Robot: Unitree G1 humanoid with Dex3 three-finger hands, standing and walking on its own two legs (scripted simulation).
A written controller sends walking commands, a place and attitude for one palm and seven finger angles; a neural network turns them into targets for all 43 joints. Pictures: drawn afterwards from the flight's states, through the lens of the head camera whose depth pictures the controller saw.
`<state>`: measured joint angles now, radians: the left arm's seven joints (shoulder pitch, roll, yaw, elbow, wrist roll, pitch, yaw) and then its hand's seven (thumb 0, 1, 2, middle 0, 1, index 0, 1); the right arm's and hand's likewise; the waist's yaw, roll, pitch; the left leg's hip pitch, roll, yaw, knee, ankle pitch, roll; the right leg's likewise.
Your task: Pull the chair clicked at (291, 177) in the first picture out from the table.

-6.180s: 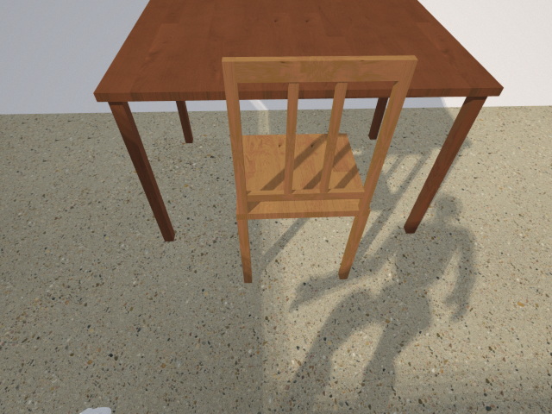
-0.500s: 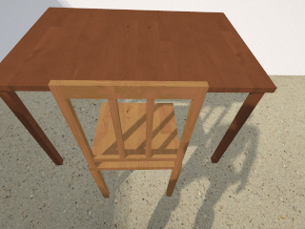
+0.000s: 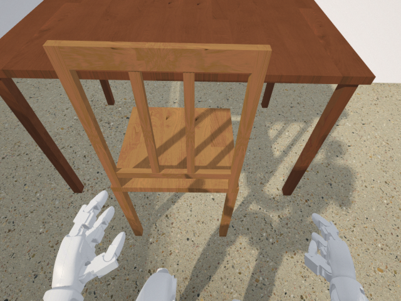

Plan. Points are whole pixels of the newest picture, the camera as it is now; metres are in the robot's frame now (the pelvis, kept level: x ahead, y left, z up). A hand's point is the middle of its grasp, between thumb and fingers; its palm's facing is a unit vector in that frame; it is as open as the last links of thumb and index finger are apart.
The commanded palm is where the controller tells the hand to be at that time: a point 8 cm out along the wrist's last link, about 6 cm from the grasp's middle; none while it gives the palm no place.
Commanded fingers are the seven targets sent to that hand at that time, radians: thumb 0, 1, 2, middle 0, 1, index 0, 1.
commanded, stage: raise the hand toward the chair's back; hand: left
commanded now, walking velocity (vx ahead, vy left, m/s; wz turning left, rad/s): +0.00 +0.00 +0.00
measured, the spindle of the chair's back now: (147, 130) +0.50 +0.17 +0.03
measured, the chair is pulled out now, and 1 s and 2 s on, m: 0.00 0.00 0.00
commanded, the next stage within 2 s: aim the fingers beside a spindle in 1.66 s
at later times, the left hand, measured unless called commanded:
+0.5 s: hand (95, 226) +0.24 +0.21 +0.04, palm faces +0.06 -1.00 -0.05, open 13.7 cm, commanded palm +0.21 +0.27 +0.05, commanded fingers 0.00 -0.22 0.42 -0.09 -0.12 -0.09 -0.12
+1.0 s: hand (68, 224) +0.24 +0.26 +0.06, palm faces +0.07 -1.00 -0.04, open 16.8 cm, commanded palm +0.21 +0.31 +0.06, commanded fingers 0.00 -0.50 0.30 -0.06 -0.08 -0.06 -0.08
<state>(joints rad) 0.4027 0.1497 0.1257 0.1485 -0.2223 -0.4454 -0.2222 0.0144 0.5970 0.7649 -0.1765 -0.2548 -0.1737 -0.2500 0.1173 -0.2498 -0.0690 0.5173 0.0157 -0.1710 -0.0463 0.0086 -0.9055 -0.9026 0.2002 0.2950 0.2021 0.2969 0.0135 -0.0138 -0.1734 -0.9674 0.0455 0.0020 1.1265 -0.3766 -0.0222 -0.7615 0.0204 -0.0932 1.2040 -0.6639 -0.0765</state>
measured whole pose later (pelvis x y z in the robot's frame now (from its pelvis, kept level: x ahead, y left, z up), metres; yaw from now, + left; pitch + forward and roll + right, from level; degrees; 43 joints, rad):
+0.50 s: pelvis +0.00 +0.03 +0.01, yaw -1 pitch +15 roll -2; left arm 0.35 0.20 0.18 0.11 -0.25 -0.46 -0.18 0.01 0.01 0.52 -0.12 -0.16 -0.11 -0.16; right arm 0.26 -0.23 -0.03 0.63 0.02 -0.19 -0.07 0.01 -0.90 -0.90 0.20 0.30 0.21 0.30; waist -0.03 0.04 -0.14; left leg -0.99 0.06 0.01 1.10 -0.37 0.01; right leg -0.77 0.03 -0.08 1.12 -0.61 -0.04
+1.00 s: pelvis +0.00 +0.06 +0.02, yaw +0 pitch +13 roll -5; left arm 0.31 0.24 0.15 0.06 -0.24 -0.40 -0.17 -0.01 -0.47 0.31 -0.07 -0.09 -0.06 -0.08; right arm 0.18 -0.21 0.04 0.52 0.01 -0.16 -0.05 0.01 -0.90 -0.90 0.21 0.30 0.21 0.30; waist 0.00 0.04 -0.12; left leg -0.96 0.03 0.00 1.09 -0.35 0.05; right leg -0.71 0.01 -0.10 1.06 -0.58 0.00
